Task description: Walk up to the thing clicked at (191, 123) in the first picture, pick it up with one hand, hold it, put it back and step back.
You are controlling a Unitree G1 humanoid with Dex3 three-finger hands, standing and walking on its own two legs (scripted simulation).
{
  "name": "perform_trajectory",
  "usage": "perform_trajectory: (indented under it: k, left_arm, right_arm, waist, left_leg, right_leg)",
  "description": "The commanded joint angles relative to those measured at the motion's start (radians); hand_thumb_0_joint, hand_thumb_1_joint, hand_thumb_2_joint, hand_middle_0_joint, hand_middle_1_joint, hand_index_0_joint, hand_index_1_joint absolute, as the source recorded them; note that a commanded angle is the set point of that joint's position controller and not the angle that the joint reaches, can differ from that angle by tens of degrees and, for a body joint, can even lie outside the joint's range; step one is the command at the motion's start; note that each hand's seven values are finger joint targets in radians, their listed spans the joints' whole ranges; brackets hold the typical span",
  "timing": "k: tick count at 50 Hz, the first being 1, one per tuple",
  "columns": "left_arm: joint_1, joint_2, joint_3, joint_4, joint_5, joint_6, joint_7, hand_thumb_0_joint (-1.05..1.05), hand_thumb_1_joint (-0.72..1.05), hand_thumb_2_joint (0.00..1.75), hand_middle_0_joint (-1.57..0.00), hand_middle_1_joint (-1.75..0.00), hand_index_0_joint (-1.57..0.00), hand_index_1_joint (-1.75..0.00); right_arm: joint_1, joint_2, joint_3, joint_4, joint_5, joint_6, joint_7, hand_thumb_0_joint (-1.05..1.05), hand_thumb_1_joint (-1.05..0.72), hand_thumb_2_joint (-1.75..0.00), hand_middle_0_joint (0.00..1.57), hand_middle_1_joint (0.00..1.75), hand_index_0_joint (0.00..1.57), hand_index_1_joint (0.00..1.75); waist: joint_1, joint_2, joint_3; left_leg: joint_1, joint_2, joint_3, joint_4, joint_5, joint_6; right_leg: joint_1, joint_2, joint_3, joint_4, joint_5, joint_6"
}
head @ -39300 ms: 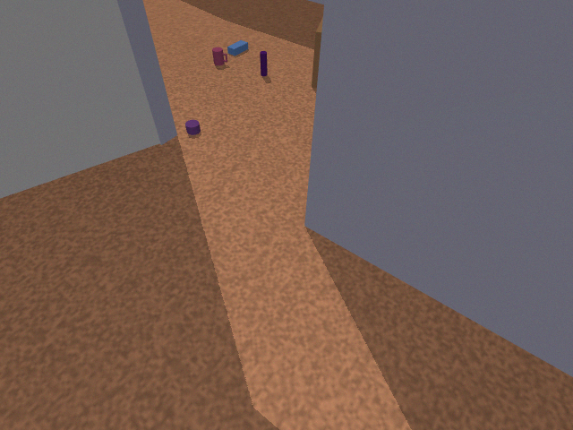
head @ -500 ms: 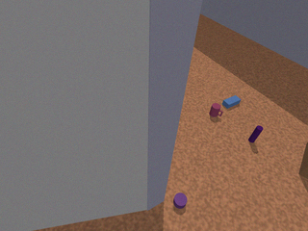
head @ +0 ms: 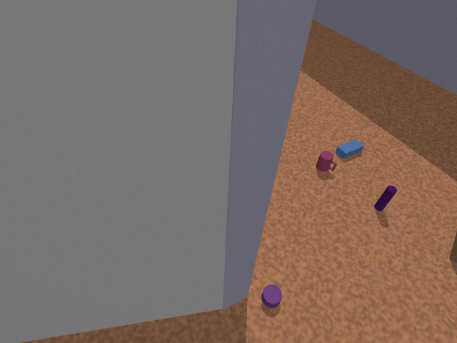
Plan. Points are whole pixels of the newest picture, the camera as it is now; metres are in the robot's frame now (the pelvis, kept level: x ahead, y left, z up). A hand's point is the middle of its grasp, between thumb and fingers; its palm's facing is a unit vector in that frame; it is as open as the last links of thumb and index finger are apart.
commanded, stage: stand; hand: right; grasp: from above
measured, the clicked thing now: (271, 296) +0.46 -0.21 -0.75
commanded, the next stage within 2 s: step back in 1.14 s
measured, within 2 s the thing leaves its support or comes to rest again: neither
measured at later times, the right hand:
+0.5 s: hand out of the picture +0.08 -0.24 -0.16, palm faces +0.01 +0.94 -0.34, open 7.4 cm
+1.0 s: hand out of the picture +0.09 -0.24 -0.16, palm faces +0.00 +0.94 -0.34, open 7.4 cm
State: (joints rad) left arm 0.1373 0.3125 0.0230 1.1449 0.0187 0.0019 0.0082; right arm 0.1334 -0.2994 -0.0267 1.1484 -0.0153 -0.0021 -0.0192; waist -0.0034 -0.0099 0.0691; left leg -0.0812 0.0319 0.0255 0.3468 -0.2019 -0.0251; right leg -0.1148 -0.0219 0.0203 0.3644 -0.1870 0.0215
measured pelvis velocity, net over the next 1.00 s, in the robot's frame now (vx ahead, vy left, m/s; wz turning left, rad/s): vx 0.01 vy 0.01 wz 0.01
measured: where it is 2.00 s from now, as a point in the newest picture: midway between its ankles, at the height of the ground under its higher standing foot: outside the picture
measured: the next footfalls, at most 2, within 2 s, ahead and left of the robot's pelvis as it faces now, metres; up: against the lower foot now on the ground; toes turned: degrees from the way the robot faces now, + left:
left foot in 1.82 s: -0.10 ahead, +0.10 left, +0.00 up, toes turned +2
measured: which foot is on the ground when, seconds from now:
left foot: down 0.00-1.00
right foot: down 0.00-1.00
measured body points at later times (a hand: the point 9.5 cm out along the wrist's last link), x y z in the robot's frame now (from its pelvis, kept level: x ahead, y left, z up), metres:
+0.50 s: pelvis +0.01 +0.00 +0.00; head +0.02 +0.01 +0.45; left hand +0.08 +0.29 -0.14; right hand +0.08 -0.29 -0.13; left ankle +0.00 +0.13 -0.75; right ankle +0.01 -0.13 -0.75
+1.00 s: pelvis +0.01 +0.01 +0.00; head +0.02 +0.01 +0.45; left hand +0.08 +0.30 -0.14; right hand +0.09 -0.29 -0.13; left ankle +0.00 +0.13 -0.75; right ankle +0.01 -0.13 -0.75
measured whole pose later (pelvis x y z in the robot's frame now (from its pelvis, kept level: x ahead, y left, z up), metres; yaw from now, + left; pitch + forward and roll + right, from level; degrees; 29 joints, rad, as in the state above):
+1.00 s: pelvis +0.01 +0.01 +0.00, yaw +0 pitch -3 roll +0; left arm 0.10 0.33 0.01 1.14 0.01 0.00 0.00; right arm 0.10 -0.32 -0.02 1.14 -0.01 -0.01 -0.01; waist 0.00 -0.01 0.06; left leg -0.08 0.03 0.02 0.33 -0.21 -0.02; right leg -0.10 -0.03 0.01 0.33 -0.19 0.03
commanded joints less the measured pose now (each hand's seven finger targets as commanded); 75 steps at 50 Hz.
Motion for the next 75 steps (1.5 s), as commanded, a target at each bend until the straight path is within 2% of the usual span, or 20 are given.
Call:
perform_trajectory:
  k: [1,7,14,21,37,51,56,57,59,61,64,66,67,68,69,70,71,72,73,75]
  left_arm:
    - [-0.038,0.192,0.027,-0.057,0.0,-0.029,0.017,0.0,0.9,0.9,-0.2,-0.3,-0.2,-0.3]
    - [-0.047,0.2,0.027,-0.057,0.001,-0.026,0.017,0.0,0.9,0.9,-0.2,-0.3,-0.2,-0.3]
    - [-0.056,0.208,0.025,-0.056,-0.002,-0.034,0.018,0.0,0.9,0.9,-0.2,-0.3,-0.2,-0.3]
    - [-0.056,0.211,0.022,-0.052,0.0,-0.03,0.017,0.0,0.9,0.9,-0.2,-0.3,-0.2,-0.3]
    - [-0.066,0.215,0.022,-0.053,-0.004,-0.031,0.011,0.0,0.9,0.9,-0.2,-0.3,-0.2,-0.3]
    - [-0.069,0.227,0.022,-0.055,-0.005,-0.03,0.008,0.0,0.9,0.9,-0.2,-0.3,-0.2,-0.3]
    - [-0.063,0.222,0.021,-0.061,-0.004,-0.032,0.007,0.0,0.9,0.9,-0.2,-0.3,-0.2,-0.3]
    - [-0.104,0.282,0.04,-0.09,-0.015,-0.013,0.001,0.0,0.9,0.9,-0.2,-0.3,-0.2,-0.3]
    - [-0.085,0.255,0.04,-0.117,-0.026,-0.003,0.0,0.0,0.9,0.9,-0.2,-0.3,-0.2,-0.3]
    - [-0.058,0.243,0.044,-0.137,-0.03,0.007,-0.001,0.0,0.9,0.9,-0.2,-0.3,-0.2,-0.3]
    - [-0.005,0.247,0.062,-0.159,-0.021,0.032,-0.009,0.0,0.9,0.9,-0.2,-0.3,-0.2,-0.3]
    - [0.039,0.236,0.066,-0.181,-0.017,0.04,-0.02,0.0,0.9,0.9,-0.2,-0.3,-0.2,-0.3]
    - [0.061,0.237,0.071,-0.181,-0.018,0.037,-0.022,0.0,0.9,0.9,-0.2,-0.3,-0.2,-0.3]
    - [0.069,0.242,0.073,-0.185,-0.019,0.029,-0.021,0.0,0.9,0.9,-0.2,-0.3,-0.2,-0.3]
    - [0.051,0.278,0.081,-0.196,-0.012,0.021,-0.016,0.0,0.9,0.9,-0.2,-0.3,-0.2,-0.3]
    - [0.022,0.344,0.097,-0.213,-0.003,0.013,-0.011,0.0,0.9,0.9,-0.2,-0.3,-0.2,-0.3]
    - [0.044,0.369,0.105,-0.221,0.009,0.008,-0.005,0.0,0.9,0.9,-0.2,-0.3,-0.2,-0.3]
    - [0.048,0.354,0.102,-0.219,0.011,0.003,0.002,0.0,0.9,0.9,-0.2,-0.3,-0.2,-0.3]
    - [0.038,0.364,0.105,-0.245,0.012,0.002,0.006,0.0,0.9,0.9,-0.2,-0.3,-0.2,-0.3]
    - [-0.046,0.346,0.104,-0.283,0.013,0.003,0.016,0.0,0.9,0.9,-0.2,-0.3,-0.2,-0.3]
  right_arm:
    - [-0.039,-0.21,-0.04,-0.057,0.0,-0.02,-0.009,0.0,-0.9,-0.9,0.2,0.3,0.2,0.3]
    - [-0.039,-0.203,-0.038,-0.047,-0.003,-0.017,-0.007,0.0,-0.9,-0.9,0.2,0.3,0.2,0.3]
    - [-0.055,-0.213,-0.04,-0.055,0.003,-0.023,-0.006,0.0,-0.9,-0.9,0.2,0.3,0.2,0.3]
    - [-0.07,-0.219,-0.041,-0.052,0.001,-0.014,-0.001,0.0,-0.9,-0.9,0.2,0.3,0.2,0.3]
    - [-0.072,-0.233,-0.036,-0.063,0.004,-0.027,-0.002,0.0,-0.9,-0.9,0.2,0.3,0.2,0.3]
    - [-0.064,-0.233,-0.032,-0.068,0.005,-0.025,0.002,0.0,-0.9,-0.9,0.2,0.3,0.2,0.3]
    - [-0.064,-0.238,-0.033,-0.073,0.004,-0.028,0.003,0.0,-0.9,-0.9,0.2,0.3,0.2,0.3]
    - [-0.062,-0.32,-0.073,-0.099,0.024,-0.016,0.001,0.0,-0.9,-0.9,0.2,0.3,0.2,0.3]
    - [-0.04,-0.314,-0.079,-0.123,0.03,-0.01,-0.005,0.0,-0.9,-0.9,0.2,0.3,0.2,0.3]
    - [-0.057,-0.325,-0.086,-0.157,0.027,-0.006,-0.006,0.0,-0.9,-0.9,0.2,0.3,0.2,0.3]
    - [-0.14,-0.353,-0.093,-0.23,0.006,0.009,-0.007,0.0,-0.9,-0.9,0.2,0.3,0.2,0.3]
    - [-0.169,-0.348,-0.094,-0.27,-0.009,0.015,-0.004,0.0,-0.9,-0.9,0.2,0.3,0.2,0.3]
    - [-0.186,-0.346,-0.091,-0.28,-0.009,0.019,-0.003,0.0,-0.9,-0.9,0.2,0.3,0.2,0.3]
    - [-0.186,-0.329,-0.086,-0.289,-0.005,0.024,-0.003,0.0,-0.9,-0.9,0.2,0.3,0.2,0.3]
    - [-0.167,-0.298,-0.078,-0.297,0.006,0.032,-0.002,0.0,-0.9,-0.9,0.2,0.3,0.2,0.3]
    - [-0.158,-0.252,-0.07,-0.308,0.019,0.039,-0.007,0.0,-0.9,-0.9,0.2,0.3,0.2,0.3]
    - [-0.125,-0.238,-0.071,-0.308,0.014,0.051,-0.018,0.0,-0.9,-0.9,0.2,0.3,0.2,0.3]
    - [-0.081,-0.243,-0.069,-0.302,0.01,0.058,-0.022,0.0,-0.9,-0.9,0.2,0.3,0.2,0.3]
    - [-0.07,-0.23,-0.065,-0.303,0.012,0.058,-0.025,0.0,-0.9,-0.9,0.2,0.3,0.2,0.3]
    - [-0.07,-0.264,-0.074,-0.292,0.013,0.059,-0.029,0.0,-0.9,-0.9,0.2,0.3,0.2,0.3]
  waist:
    - [-0.004,0.0,-0.06]
    - [-0.004,0.018,-0.046]
    - [-0.004,0.012,-0.109]
    - [0.001,0.003,-0.061]
    - [0.005,0.016,-0.109]
    - [0.001,-0.003,-0.061]
    - [0.004,0.018,-0.082]
    - [0.002,0.025,0.012]
    - [0.0,0.046,-0.052]
    - [0.015,0.09,-0.1]
    - [0.031,0.189,-0.121]
    - [0.047,0.215,-0.121]
    - [0.058,0.217,-0.122]
    - [0.062,0.179,-0.124]
    - [0.054,0.05,-0.112]
    - [0.048,-0.133,-0.1]
    - [0.043,-0.169,-0.108]
    - [0.026,-0.092,-0.116]
    - [0.037,-0.14,-0.124]
    - [0.018,-0.156,-0.113]
  left_leg:
    - [0.006,0.09,-0.076,-0.061,0.119,0.034]
    - [-0.014,0.087,-0.072,-0.072,0.065,0.033]
    - [0.019,0.096,-0.074,-0.05,0.218,0.033]
    - [-0.007,0.089,-0.072,-0.063,0.082,0.035]
    - [0.021,0.101,-0.078,-0.057,0.228,0.037]
    - [-0.007,0.096,-0.084,-0.083,0.133,0.036]
    - [-0.001,0.096,-0.079,-0.07,0.154,0.04]
    - [-0.072,0.088,-0.105,0.01,0.358,0.048]
    - [-0.05,0.107,-0.101,0.046,0.458,0.08]
    - [-0.05,0.152,-0.145,0.041,0.491,0.131]
    - [-0.159,0.28,-0.245,0.018,0.416,0.237]
    - [-0.202,0.283,-0.222,0.061,0.354,0.242]
    - [-0.218,0.262,-0.195,0.103,0.346,0.221]
    - [-0.185,0.21,-0.155,0.176,0.326,0.178]
    - [-0.181,0.098,-0.089,0.313,0.242,0.114]
    - [-0.271,-0.072,-0.044,0.48,0.04,0.06]
    - [-0.371,-0.137,-0.141,0.593,-0.393,0.061]
    - [-0.366,-0.13,-0.182,0.714,-0.441,0.063]
    - [-0.386,-0.142,-0.211,0.764,-0.448,0.061]
    - [-0.382,-0.134,-0.244,0.847,-0.383,0.061]
  right_leg:
    - [-0.018,-0.087,0.072,-0.072,0.145,-0.036]
    - [-0.019,-0.089,0.076,-0.079,0.092,-0.037]
    - [0.039,-0.099,0.066,-0.053,0.256,-0.037]
    - [-0.011,-0.095,0.07,-0.094,0.097,-0.033]
    - [0.04,-0.103,0.06,-0.062,0.246,-0.032]
    - [0.002,-0.098,0.058,-0.084,0.147,-0.029]
    - [0.022,-0.106,0.061,-0.08,0.183,-0.03]
    - [-0.049,-0.084,0.068,0.036,0.328,-0.057]
    - [-0.036,-0.063,0.033,0.122,0.356,-0.06]
    - [-0.061,-0.022,0.001,0.213,0.289,-0.054]
    - [-0.067,0.053,-0.012,0.415,-0.172,-0.055]
    - [-0.076,0.039,0.018,0.434,-0.285,-0.073]
    - [-0.058,0.03,0.02,0.385,-0.23,-0.076]
    - [-0.061,0.01,0.021,0.27,-0.036,-0.076]
    - [-0.084,-0.072,0.099,0.134,0.282,-0.098]
    - [-0.046,-0.203,0.281,0.027,0.527,-0.142]
    - [0.027,-0.279,0.388,0.013,0.632,-0.191]
    - [0.028,-0.3,0.348,0.055,0.717,-0.241]
    - [0.014,-0.309,0.366,0.053,0.752,-0.233]
    - [-0.037,-0.271,0.294,0.055,0.61,-0.236]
